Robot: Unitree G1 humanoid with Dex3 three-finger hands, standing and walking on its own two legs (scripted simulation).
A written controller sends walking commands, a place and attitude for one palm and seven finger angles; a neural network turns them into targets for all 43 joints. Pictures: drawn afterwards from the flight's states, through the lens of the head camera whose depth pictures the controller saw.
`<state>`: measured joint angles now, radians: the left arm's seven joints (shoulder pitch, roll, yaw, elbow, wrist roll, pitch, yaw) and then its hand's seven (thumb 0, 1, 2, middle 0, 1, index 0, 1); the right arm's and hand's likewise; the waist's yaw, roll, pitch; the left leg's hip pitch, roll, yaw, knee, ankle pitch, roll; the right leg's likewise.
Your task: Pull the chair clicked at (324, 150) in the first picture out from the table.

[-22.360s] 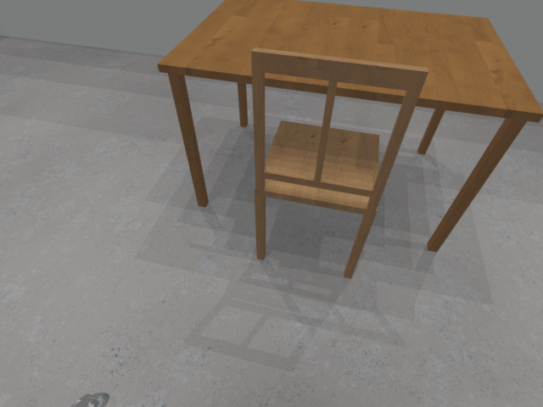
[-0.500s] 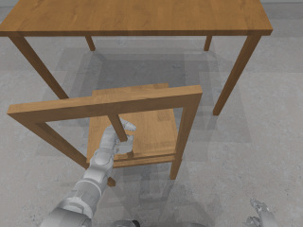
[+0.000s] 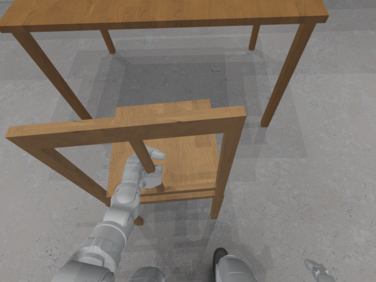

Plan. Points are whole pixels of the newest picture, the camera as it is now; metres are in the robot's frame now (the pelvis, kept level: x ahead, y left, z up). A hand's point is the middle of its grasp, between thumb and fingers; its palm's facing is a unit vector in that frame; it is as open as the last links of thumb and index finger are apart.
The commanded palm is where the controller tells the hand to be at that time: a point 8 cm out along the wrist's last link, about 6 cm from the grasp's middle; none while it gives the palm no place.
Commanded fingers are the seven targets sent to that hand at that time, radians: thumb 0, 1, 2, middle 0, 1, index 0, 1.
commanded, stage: step backward, pulling the chair out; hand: left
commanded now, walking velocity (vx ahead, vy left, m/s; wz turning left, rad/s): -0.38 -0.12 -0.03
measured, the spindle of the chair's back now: (150, 169) +0.37 +0.10 -0.08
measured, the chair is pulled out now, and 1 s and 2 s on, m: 0.35 0.53 0.58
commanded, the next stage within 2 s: stop walking, hand still on the chair in 0.76 s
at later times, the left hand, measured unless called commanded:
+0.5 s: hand (142, 208) +0.27 +0.11 -0.06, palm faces -0.16 -0.98 -0.14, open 5.1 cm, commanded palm +0.24 +0.16 -0.08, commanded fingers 0.00 0.90 0.90 -0.50 -1.45 -0.50 -1.45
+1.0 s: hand (132, 262) +0.16 +0.12 -0.06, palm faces -0.10 -0.99 -0.13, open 5.2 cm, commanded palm +0.15 +0.17 -0.06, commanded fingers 0.00 0.90 0.90 -0.50 -1.45 -0.50 -1.45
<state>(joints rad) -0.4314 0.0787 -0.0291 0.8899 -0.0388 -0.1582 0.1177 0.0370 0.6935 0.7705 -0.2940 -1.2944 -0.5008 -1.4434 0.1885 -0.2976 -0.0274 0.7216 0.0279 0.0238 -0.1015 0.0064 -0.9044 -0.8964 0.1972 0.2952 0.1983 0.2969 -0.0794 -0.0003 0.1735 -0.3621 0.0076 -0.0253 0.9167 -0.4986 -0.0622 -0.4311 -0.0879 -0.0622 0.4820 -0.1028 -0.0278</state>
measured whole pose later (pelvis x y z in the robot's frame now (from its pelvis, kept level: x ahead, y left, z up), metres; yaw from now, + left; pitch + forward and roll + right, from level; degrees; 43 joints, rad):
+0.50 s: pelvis -0.09 +0.05 +0.00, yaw -2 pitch +0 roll +1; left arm -0.47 0.08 -0.02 0.93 -0.01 -0.22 0.08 0.03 0.72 0.80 -0.30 -1.22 -0.50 -1.44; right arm 0.15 -0.19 0.00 0.71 0.01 0.00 -0.09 0.00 -0.91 -0.90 0.20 0.30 0.20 0.30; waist -0.08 0.00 0.23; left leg -0.42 0.04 0.00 0.84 -0.47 -0.06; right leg -0.34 -0.03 -0.04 0.48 -0.14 -0.02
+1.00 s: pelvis -0.18 +0.02 -0.01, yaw -4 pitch +0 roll -1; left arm -0.33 0.12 0.00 0.76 -0.06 -0.20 0.04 0.05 0.72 0.82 -0.33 -1.17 -0.49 -1.44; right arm 0.18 -0.21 -0.01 0.69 0.04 0.02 -0.07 0.01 -0.90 -0.90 0.20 0.30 0.20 0.30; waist -0.03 0.07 0.23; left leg -0.39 0.10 -0.05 0.74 -0.35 -0.03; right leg -0.24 0.02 -0.06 0.55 -0.30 -0.02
